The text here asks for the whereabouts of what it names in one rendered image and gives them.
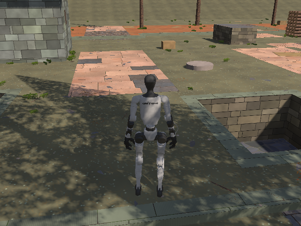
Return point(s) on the right robot hand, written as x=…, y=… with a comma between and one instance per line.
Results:
x=173, y=141

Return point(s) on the left robot shin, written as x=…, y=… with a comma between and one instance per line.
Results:
x=138, y=173

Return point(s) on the left robot hand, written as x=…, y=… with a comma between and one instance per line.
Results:
x=126, y=142

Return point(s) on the robot left forearm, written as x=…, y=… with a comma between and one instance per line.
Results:
x=130, y=125

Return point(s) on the humanoid robot torso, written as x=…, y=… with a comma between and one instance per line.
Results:
x=150, y=108

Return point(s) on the right robot upper arm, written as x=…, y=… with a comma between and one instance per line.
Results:
x=167, y=109

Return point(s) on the left robot upper arm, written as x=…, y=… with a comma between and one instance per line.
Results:
x=133, y=107

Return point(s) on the robot right forearm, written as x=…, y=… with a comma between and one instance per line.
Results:
x=171, y=127

